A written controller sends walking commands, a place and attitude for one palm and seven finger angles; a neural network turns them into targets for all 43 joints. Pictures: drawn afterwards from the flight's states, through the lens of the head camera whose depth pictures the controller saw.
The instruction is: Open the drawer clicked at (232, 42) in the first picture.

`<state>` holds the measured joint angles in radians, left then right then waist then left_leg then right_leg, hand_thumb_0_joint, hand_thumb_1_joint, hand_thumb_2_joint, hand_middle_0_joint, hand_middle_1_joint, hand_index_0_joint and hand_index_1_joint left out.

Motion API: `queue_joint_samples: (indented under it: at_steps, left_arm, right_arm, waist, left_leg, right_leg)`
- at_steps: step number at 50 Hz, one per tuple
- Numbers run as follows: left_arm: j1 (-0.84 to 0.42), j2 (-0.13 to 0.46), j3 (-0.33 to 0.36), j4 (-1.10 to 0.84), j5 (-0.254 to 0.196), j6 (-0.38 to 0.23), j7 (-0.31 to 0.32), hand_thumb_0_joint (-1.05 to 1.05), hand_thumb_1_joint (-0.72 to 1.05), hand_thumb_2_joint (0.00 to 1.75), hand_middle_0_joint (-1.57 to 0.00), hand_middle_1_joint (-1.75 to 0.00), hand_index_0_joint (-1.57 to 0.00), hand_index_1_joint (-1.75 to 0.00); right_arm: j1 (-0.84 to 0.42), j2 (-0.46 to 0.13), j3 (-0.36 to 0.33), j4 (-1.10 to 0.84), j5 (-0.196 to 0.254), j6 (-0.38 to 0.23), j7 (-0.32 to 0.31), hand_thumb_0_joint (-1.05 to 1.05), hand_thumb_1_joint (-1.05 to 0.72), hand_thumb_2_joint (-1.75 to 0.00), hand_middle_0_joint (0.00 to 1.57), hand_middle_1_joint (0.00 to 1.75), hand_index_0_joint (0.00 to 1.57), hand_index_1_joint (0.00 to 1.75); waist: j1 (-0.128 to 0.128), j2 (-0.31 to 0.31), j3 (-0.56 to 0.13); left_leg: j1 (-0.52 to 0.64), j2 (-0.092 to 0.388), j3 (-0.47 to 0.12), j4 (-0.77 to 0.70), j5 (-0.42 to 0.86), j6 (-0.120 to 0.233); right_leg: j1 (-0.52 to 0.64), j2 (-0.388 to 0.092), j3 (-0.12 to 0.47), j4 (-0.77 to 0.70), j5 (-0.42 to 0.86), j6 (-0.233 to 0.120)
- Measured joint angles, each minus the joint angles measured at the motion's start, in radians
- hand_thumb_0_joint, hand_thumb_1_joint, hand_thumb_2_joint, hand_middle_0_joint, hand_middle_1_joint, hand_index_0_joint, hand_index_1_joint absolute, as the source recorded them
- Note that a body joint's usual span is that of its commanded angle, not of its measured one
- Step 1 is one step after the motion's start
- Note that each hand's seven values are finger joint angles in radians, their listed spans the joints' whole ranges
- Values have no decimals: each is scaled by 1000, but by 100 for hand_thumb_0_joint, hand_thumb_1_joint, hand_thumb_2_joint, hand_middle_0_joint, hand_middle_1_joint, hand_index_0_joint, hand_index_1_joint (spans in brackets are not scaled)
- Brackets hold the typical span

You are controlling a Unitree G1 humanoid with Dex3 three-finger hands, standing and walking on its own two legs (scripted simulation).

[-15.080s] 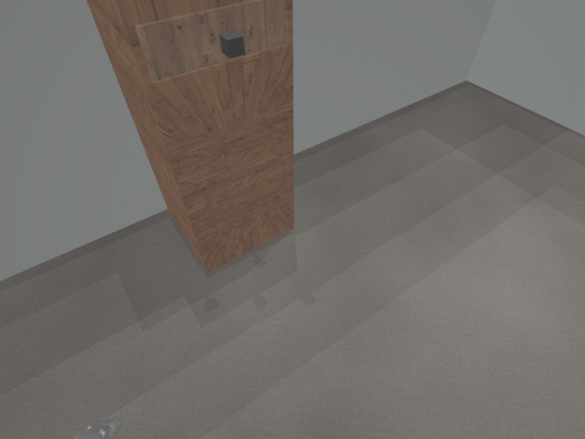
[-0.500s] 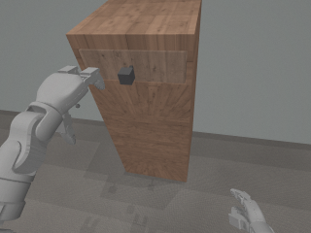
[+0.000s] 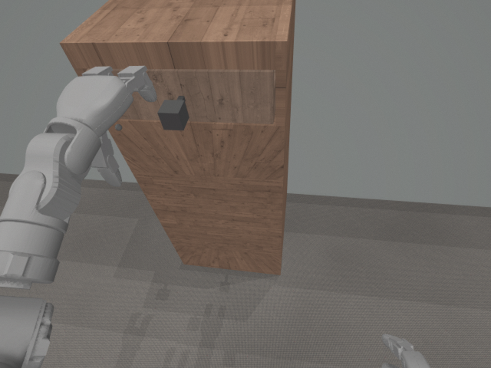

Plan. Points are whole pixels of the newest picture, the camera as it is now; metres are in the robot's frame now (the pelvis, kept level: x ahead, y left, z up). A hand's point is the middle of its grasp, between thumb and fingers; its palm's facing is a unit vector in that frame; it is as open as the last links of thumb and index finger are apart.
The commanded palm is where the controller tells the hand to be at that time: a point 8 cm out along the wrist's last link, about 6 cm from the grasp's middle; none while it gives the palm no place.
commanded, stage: move the hooked fingers above the handle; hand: left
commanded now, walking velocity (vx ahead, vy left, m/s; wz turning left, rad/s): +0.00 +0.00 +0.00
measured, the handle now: (176, 109) +0.57 +0.19 +0.11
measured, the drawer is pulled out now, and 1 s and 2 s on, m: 0.00 0.00 0.00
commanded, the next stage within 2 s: none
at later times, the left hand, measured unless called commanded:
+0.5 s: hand (142, 96) +0.50 +0.22 +0.19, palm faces +0.08 -0.01 -1.00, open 13.8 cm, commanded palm +0.47 +0.21 +0.24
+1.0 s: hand (181, 91) +0.53 +0.16 +0.18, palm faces +0.05 -0.04 -1.00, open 13.5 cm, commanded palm +0.52 +0.21 +0.23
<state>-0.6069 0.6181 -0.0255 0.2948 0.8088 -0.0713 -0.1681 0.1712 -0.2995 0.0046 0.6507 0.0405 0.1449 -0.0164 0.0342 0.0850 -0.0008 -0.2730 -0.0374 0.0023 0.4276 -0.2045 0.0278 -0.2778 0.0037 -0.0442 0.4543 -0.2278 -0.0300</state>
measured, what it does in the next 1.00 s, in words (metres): stands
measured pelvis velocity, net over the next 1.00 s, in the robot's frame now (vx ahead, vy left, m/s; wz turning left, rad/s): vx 0.02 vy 0.01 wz -0.04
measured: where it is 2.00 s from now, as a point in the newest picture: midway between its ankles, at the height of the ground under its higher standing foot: outside the picture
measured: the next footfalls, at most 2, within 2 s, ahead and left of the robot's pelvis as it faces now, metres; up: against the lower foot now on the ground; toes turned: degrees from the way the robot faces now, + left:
none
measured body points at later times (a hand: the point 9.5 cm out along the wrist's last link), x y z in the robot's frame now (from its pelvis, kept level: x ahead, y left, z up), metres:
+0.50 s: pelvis +0.03 +0.01 +0.00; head +0.07 -0.02 +0.44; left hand +0.49 +0.21 +0.24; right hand +0.15 -0.23 -0.14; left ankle +0.01 +0.10 -0.74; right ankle +0.00 -0.10 -0.74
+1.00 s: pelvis +0.02 +0.01 -0.01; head +0.08 -0.02 +0.44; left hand +0.52 +0.16 +0.23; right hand +0.08 -0.26 -0.15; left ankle +0.01 +0.10 -0.74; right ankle +0.00 -0.10 -0.74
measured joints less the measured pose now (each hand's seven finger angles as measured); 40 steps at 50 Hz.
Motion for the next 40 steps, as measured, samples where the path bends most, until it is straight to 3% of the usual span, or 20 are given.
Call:
queue_joint_samples:
  at_steps: [5,8,13,16,19,22,25,30,32,35,40]
  left_arm:
    - [-69,5,-26,98,57,112,1,0,-49,30,-32,-120,-32,-120]
    - [-75,-8,-74,107,68,134,-37,0,-49,30,-31,-120,-32,-120]
    - [-71,-53,-140,79,43,58,-71,0,-49,30,-32,-120,-32,-120]
    - [-100,-79,-154,100,36,2,-38,0,-49,30,-32,-120,-32,-120]
    - [-162,-90,-139,172,49,-14,22,0,-49,30,-32,-120,-32,-120]
    - [-236,-83,-110,267,83,23,76,0,-49,30,-32,-120,-32,-120]
    - [-296,-61,-94,355,117,91,90,0,-49,30,-32,-120,-32,-120]
    - [-331,-46,-141,423,130,177,8,0,-49,30,-31,-120,-32,-120]
    - [-326,-55,-174,406,117,164,-36,0,-49,30,-31,-120,-31,-120]
    - [-314,-83,-201,371,89,86,-74,0,-49,30,-31,-120,-32,-120]
    - [-336,-101,-164,378,78,-43,-2,0,-49,30,-32,-121,-32,-120]
  right_arm:
    - [16,-4,-2,0,12,32,12,1,-91,-90,19,30,20,30]
    - [24,-4,-3,-8,19,43,10,1,-91,-90,20,30,20,30]
    - [22,8,-3,-20,18,35,-6,1,-91,-90,20,30,20,30]
    - [14,18,-2,-22,14,21,-12,1,-91,-90,20,30,20,30]
    - [3,27,3,-17,9,14,-12,1,-91,-90,20,30,20,30]
    - [2,35,6,-7,4,17,-7,1,-91,-90,20,30,20,30]
    - [15,37,7,1,4,32,1,0,-91,-89,20,30,20,30]
    - [57,28,-2,7,14,65,5,1,-91,-89,20,30,20,30]
    - [74,23,-9,8,15,67,0,1,-91,-89,20,30,20,30]
    - [84,18,-19,12,12,60,-12,1,-91,-89,20,30,20,30]
    - [86,17,-30,13,1,36,-30,1,-91,-89,20,30,20,30]
  waist:
    - [1,6,-15]
    - [-1,9,-20]
    - [-11,-2,-21]
    - [-17,-11,-23]
    - [-23,-18,-25]
    - [-28,-21,-33]
    - [-31,-18,-48]
    - [-39,-15,-62]
    - [-43,-18,-59]
    - [-49,-26,-51]
    - [-70,-35,-53]
  left_leg:
    - [-22,-4,5,-1,-3,5]
    - [-25,-9,3,2,-9,11]
    - [-18,-17,2,8,-22,18]
    - [-24,-18,5,15,-30,20]
    - [-39,-16,11,22,-35,20]
    - [-59,-14,18,24,-38,19]
    - [-76,-11,23,24,-41,19]
    - [-84,-13,16,30,-50,21]
    - [-84,-16,8,35,-55,22]
    - [-85,-17,1,46,-62,22]
    - [-108,-12,10,64,-71,19]
  right_leg:
    - [-24,-3,6,1,-2,5]
    - [-25,-8,4,3,-9,9]
    - [-17,-16,2,10,-24,16]
    - [-23,-17,6,16,-31,18]
    - [-40,-16,12,21,-33,18]
    - [-63,-14,19,25,-33,18]
    - [-82,-11,25,25,-34,19]
    - [-85,-13,17,26,-44,20]
    - [-81,-15,9,29,-50,20]
    - [-78,-17,3,36,-58,20]
    - [-104,-12,11,51,-62,18]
